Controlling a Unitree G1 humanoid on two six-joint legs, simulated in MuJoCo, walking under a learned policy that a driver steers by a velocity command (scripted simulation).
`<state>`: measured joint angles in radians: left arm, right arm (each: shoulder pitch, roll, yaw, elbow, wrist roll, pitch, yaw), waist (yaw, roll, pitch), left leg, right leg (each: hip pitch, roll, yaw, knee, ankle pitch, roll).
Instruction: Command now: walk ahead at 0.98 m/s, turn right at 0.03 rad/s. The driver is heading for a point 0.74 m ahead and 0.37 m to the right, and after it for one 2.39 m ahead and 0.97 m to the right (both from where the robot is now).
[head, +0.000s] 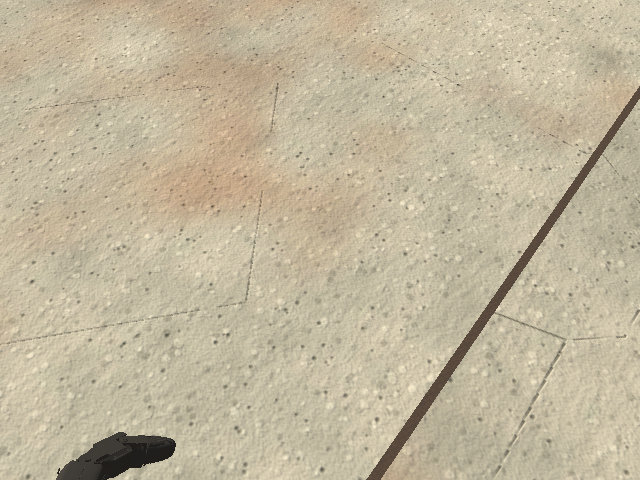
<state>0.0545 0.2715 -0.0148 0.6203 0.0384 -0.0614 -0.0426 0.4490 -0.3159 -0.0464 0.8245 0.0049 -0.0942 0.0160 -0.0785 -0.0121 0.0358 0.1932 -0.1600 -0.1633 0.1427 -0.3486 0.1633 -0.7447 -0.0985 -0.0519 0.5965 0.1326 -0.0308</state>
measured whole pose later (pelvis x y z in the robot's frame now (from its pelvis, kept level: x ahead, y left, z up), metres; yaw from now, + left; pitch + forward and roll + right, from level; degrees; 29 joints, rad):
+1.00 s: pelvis +0.68 -0.10 +0.00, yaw -49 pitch +1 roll +2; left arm 0.17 0.35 0.09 0.53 -0.01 0.02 -0.02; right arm 0.06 -0.33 -0.07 0.74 0.01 -0.02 0.00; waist 0.00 0.02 0.11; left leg -0.43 0.02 0.01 1.15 -0.53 -0.04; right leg -0.46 0.04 0.02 0.61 -0.17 -0.08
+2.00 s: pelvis +0.76 -0.27 +0.00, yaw -79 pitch +3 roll +0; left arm 0.52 0.29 0.04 0.81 0.03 -0.08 -0.01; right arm 0.11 -0.31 -0.05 0.69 -0.03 0.00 0.09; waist 0.07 0.03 -0.02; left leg -0.74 0.04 0.04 0.80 -0.04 0.03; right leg 0.20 0.03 -0.04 0.10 -0.35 -0.02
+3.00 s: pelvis +0.97 -0.74 +0.02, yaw -24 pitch +1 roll -2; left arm 0.18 0.37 0.11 0.71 0.01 -0.02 0.00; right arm 0.25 -0.33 -0.07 0.66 0.00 0.08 0.04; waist 0.00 -0.05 -0.01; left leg -0.32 0.10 0.11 0.72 -0.40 0.06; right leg -0.23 -0.10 -0.27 0.39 -0.18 0.00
